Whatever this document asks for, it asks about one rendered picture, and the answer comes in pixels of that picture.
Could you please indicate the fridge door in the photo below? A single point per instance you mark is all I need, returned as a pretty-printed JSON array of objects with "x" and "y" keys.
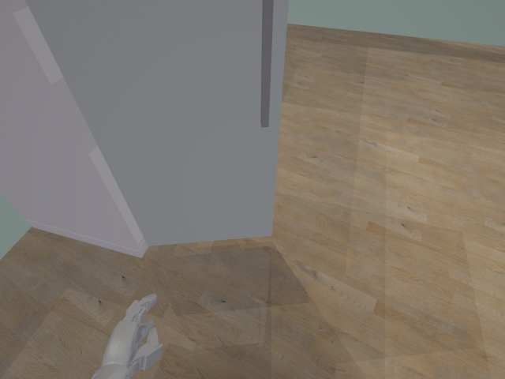
[{"x": 171, "y": 91}]

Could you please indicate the robot left hand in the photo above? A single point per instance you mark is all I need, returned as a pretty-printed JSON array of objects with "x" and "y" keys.
[{"x": 124, "y": 348}]

